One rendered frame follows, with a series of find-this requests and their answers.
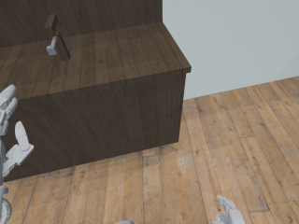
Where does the counter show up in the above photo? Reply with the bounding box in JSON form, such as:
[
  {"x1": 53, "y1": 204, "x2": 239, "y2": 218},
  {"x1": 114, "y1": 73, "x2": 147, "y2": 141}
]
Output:
[{"x1": 0, "y1": 0, "x2": 192, "y2": 183}]

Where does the tap lever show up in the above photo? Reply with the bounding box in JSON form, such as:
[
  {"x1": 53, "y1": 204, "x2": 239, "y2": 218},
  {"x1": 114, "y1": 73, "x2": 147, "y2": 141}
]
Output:
[{"x1": 46, "y1": 36, "x2": 58, "y2": 56}]

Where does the robot left hand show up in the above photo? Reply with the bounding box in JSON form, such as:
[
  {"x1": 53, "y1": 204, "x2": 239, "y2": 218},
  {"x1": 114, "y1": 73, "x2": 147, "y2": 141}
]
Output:
[{"x1": 0, "y1": 84, "x2": 34, "y2": 186}]

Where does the robot left forearm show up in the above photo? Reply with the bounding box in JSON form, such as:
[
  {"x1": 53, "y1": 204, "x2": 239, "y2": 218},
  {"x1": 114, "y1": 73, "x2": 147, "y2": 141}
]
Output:
[{"x1": 0, "y1": 186, "x2": 12, "y2": 224}]

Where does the robot right hand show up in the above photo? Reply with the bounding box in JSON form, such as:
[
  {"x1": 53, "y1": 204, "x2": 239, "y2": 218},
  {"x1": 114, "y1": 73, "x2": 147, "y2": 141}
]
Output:
[{"x1": 212, "y1": 195, "x2": 247, "y2": 224}]

